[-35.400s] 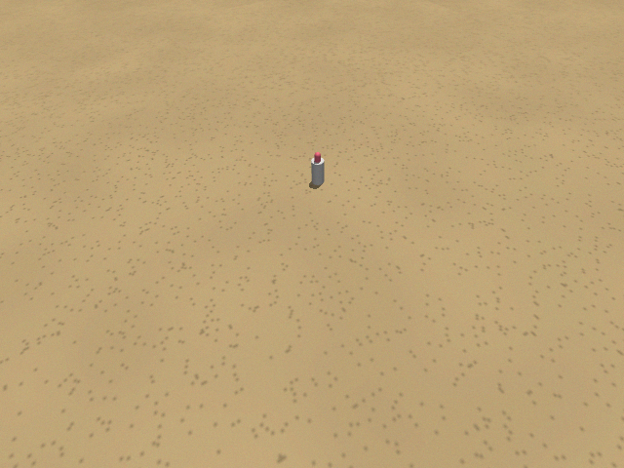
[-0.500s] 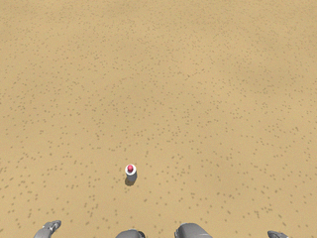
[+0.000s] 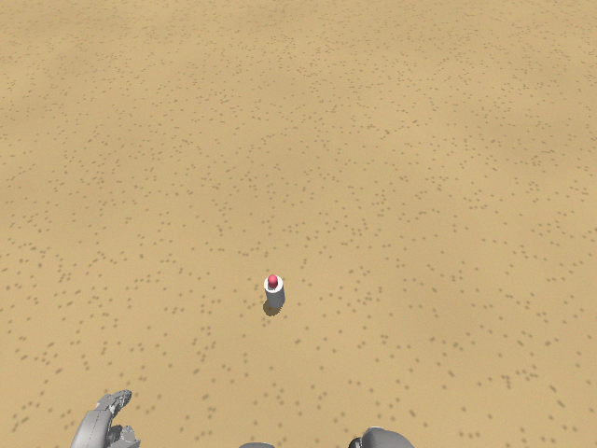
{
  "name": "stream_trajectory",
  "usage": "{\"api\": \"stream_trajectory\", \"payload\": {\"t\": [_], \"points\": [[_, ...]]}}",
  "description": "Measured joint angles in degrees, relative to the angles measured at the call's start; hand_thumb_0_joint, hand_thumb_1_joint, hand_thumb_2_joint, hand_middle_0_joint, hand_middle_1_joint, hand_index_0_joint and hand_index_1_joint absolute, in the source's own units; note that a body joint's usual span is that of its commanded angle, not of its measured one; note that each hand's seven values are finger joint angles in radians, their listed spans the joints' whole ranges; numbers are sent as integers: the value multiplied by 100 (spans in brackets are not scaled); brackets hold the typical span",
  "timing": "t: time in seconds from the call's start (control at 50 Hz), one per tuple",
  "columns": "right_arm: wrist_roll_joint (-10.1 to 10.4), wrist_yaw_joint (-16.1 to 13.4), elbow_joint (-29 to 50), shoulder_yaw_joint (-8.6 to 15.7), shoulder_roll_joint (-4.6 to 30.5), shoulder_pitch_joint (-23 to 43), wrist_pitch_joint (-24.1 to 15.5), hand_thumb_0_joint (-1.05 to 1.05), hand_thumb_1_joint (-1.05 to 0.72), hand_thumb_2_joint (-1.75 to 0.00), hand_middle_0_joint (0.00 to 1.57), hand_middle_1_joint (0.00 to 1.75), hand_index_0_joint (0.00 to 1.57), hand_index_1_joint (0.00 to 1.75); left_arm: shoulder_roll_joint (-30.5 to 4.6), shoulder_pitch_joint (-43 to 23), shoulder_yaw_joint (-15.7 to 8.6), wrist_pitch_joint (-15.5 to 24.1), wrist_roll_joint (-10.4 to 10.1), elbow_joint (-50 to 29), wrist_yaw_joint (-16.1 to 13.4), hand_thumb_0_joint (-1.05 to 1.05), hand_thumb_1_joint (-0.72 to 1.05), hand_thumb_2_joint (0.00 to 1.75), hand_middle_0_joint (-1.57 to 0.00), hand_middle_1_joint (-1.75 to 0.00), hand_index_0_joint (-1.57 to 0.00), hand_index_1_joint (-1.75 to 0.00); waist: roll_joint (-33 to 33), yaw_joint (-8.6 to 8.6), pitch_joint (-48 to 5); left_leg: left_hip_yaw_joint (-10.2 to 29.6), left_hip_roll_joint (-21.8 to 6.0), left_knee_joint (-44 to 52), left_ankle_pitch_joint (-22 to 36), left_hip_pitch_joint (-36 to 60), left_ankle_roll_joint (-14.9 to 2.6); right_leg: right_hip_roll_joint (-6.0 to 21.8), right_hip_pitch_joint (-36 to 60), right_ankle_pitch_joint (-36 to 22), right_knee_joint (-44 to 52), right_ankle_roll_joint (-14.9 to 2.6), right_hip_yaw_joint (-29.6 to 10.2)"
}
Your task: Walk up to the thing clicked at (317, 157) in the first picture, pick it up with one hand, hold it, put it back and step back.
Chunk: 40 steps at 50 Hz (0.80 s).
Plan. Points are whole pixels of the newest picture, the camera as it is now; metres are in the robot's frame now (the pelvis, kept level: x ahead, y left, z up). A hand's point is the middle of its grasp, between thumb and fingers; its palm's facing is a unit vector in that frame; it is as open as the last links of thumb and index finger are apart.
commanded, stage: step back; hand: left
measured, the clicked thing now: (274, 289) +0.62 +0.12 -0.67
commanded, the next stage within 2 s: none
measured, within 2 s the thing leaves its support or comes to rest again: neither
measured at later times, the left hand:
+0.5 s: hand out of the picture -0.08 +0.25 -0.14, palm faces -0.08 -0.91 -0.41, open 7.4 cm
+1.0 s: hand out of the picture -0.20 +0.25 -0.14, palm faces +0.00 -0.93 -0.36, open 7.4 cm
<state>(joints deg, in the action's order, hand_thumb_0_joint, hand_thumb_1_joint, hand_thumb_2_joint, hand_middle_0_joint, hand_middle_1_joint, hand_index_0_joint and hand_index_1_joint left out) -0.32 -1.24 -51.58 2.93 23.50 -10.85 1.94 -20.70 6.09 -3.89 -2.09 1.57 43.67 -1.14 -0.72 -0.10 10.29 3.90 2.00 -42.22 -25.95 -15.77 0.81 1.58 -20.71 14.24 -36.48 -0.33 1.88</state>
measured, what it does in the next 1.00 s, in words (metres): walks backwards: left foot, then right foot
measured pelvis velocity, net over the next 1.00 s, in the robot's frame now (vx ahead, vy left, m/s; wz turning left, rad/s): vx -0.32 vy -0.01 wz -0.02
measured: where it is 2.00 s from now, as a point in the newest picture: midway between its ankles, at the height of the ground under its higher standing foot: outside the picture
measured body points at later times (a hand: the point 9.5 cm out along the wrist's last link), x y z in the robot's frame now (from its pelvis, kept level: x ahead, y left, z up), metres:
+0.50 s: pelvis -0.16 -0.02 -0.01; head -0.12 -0.04 +0.44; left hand -0.07 +0.29 -0.12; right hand -0.04 -0.34 -0.12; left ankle -0.04 +0.11 -0.70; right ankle -0.18 -0.14 -0.72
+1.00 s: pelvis -0.32 -0.01 +0.01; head -0.27 +0.01 +0.46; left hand -0.20 +0.30 -0.12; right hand -0.23 -0.33 -0.09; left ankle -0.28 +0.10 -0.72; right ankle -0.37 -0.16 -0.63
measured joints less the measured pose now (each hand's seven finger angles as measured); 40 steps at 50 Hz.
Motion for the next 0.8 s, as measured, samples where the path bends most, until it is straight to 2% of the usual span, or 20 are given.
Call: {"api": "stream_trajectory", "payload": {"t": [0.02,0.04,0.06,0.08,0.12,0.16,0.22,0.32,0.4,0.42,0.44,0.46,0.48,0.52,0.54,0.58,0.62,0.72,0.76,0.8], "points": [[-21,12,-9,11,-34,9,-26,1,-90,-90,21,30,20,30,-47,-52,9,-20,-23,-29,10,1,90,89,-20,-30,-20,-30,74,-12,45,-74,-19,441,397,160,-34,52,-99,37,-172,34,17],[-50,19,-47,23,-134,78,-35,1,-90,-90,21,30,20,30,-121,-115,-2,-52,-42,-17,15,1,90,89,-20,-30,-20,-30,294,30,164,-185,100,542,562,234,-101,170,-147,51,-318,64,-93],[-94,42,-46,12,-224,112,-37,1,-90,-90,21,30,20,30,-171,-125,-17,-95,-60,9,18,1,90,89,-20,-30,-20,-30,477,88,215,-300,185,566,612,260,-156,212,-199,47,-410,-1,-251],[-119,86,-14,-14,-267,107,-38,1,-90,-90,21,30,20,30,-175,-101,-29,-136,-80,62,15,1,90,89,-20,-30,-20,-30,517,92,190,-332,171,533,624,219,-199,96,-276,483,-648,-44,-402],[-158,136,45,-48,-291,79,-55,1,-90,-90,21,30,20,30,-131,-44,-28,-214,-67,205,4,1,91,89,-20,-30,-20,-30,357,-46,86,-179,4,505,694,99,-252,-346,-450,1375,-1633,-54,-626],[-187,122,77,-74,-327,64,-60,1,-90,-90,21,30,20,30,-131,39,-33,-236,-93,276,16,1,91,89,-20,-30,-20,-30,273,-73,-30,-107,-133,701,889,49,-247,-668,-569,1575,-2565,-92,-826],[-169,92,144,-79,-355,143,-72,1,-90,-90,21,30,20,30,-183,214,-75,-182,-117,269,36,1,91,89,-20,-30,-20,-30,287,46,-146,-196,-256,973,1174,-62,-206,-816,-548,1466,-3226,-64,-1028],[-125,53,386,-46,-308,419,-108,1,-90,-90,21,30,20,30,-274,397,-130,-133,-88,331,21,1,91,89,-20,-30,-20,-30,296,149,-36,-354,-378,906,1417,-385,-178,-572,22,1530,-2417,162,-1006],[-123,75,548,-28,-190,645,-53,1,-90,-90,21,30,20,30,-278,481,-109,-69,-68,462,51,1,91,89,-20,-30,-20,-30,210,188,58,-489,-493,557,1494,-760,-63,-249,654,1160,-657,134,-673],[-106,85,564,-19,-142,688,-23,1,-90,-90,21,30,20,30,-253,485,-107,-38,-51,517,60,1,91,89,-20,-30,-20,-30,138,188,75,-483,-541,420,1495,-872,-18,-241,806,956,-240,111,-590],[-80,86,536,12,-58,740,13,1,-90,-90,21,30,20,30,-149,438,-98,-22,-28,605,64,1,91,89,-20,-30,-20,-30,-104,134,162,-341,-657,312,1518,-931,16,-375,866,866,-150,89,-463],[-56,82,494,45,7,733,59,1,-90,-90,21,30,20,30,-50,443,-69,-13,8,644,87,1,91,89,-20,-30,-20,-30,-318,68,176,-149,-693,249,1494,-993,-34,-478,876,795,-127,60,-332],[-35,63,436,74,15,679,105,1,-90,-90,21,30,20,30,-1,506,-36,-15,31,632,127,1,91,89,-20,-30,-20,-30,-366,58,98,31,-547,44,1005,-1106,-54,-463,797,768,-182,30,-288],[-10,39,310,88,-45,537,182,1,-90,-90,21,30,20,30,10,645,6,-40,67,594,160,1,91,89,-20,-30,-20,-30,-159,210,-69,147,-89,-901,116,-1297,-30,-263,611,709,-276,-34,-463],[6,53,262,76,-53,457,191,1,-90,-90,21,30,20,30,19,697,12,-57,71,590,153,1,91,89,-20,-30,-20,-30,-66,259,-134,188,105,-1343,-21,-1326,-36,-169,565,629,-222,-44,-548],[29,67,219,72,-14,262,161,1,-90,-90,21,30,20,30,62,711,8,-89,78,597,130,1,90,89,-20,-30,-20,-30,-31,212,-259,331,374,-2004,-15,-1326,-41,-43,495,428,-22,-29,-538],[29,43,182,73,28,77,121,1,-90,-90,21,30,20,30,74,630,-16,-97,96,538,108,1,90,89,-20,-30,-21,-30,-56,164,-328,391,452,-2256,6,-1184,-9,5,359,259,97,-6,-470],[-13,-24,50,35,20,-155,79,1,-90,-90,21,30,20,30,-13,246,-44,-13,98,155,9,1,90,89,-20,-30,-21,-30,-106,46,-148,172,179,-1047,-347,-375,66,36,-26,2,28,30,-163],[-48,-9,36,16,-51,-198,37,1,-90,-90,21,30,20,30,-96,59,-37,-27,55,20,-16,1,90,89,-20,-30,-21,-30,-27,-15,-43,-47,19,-15,-58,23,18,110,-221,-6,-189,69,-25],[-99,6,-42,14,-246,-108,8,1,-90,-90,21,30,20,30,-242,-146,-48,-91,3,-19,-26,1,90,89,-20,-30,-20,-30,377,42,188,-266,200,507,488,256,-124,332,-372,7,-493,89,-174]]}}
